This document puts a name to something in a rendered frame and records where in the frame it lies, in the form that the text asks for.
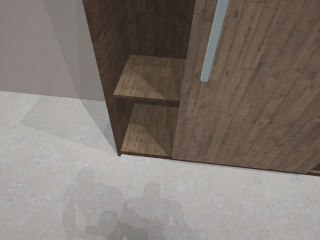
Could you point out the handle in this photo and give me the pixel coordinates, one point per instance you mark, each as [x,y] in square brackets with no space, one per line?
[213,39]

